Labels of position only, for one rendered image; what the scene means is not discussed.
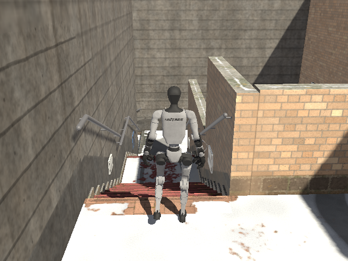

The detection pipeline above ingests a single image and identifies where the left robot thigh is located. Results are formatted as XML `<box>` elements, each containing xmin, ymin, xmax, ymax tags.
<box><xmin>156</xmin><ymin>151</ymin><xmax>167</xmax><ymax>185</ymax></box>

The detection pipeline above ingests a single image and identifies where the left robot forearm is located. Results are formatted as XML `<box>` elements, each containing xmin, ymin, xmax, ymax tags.
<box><xmin>143</xmin><ymin>132</ymin><xmax>154</xmax><ymax>155</ymax></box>

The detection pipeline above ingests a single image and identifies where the robot left hand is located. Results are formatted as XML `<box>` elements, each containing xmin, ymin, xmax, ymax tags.
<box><xmin>142</xmin><ymin>154</ymin><xmax>155</xmax><ymax>166</ymax></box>

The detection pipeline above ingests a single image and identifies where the left robot upper arm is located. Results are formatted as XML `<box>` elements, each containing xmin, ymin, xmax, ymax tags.
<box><xmin>148</xmin><ymin>110</ymin><xmax>163</xmax><ymax>140</ymax></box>

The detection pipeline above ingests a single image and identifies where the right robot forearm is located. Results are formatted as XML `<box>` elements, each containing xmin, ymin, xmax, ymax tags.
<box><xmin>194</xmin><ymin>133</ymin><xmax>204</xmax><ymax>157</ymax></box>

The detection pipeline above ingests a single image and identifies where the robot left foot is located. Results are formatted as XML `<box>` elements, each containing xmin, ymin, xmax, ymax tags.
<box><xmin>153</xmin><ymin>211</ymin><xmax>161</xmax><ymax>220</ymax></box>

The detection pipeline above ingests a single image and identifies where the robot right hand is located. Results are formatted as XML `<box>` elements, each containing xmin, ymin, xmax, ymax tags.
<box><xmin>192</xmin><ymin>155</ymin><xmax>206</xmax><ymax>169</ymax></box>

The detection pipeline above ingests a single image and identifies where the right robot upper arm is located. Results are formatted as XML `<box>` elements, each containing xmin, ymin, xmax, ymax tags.
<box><xmin>185</xmin><ymin>110</ymin><xmax>200</xmax><ymax>141</ymax></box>

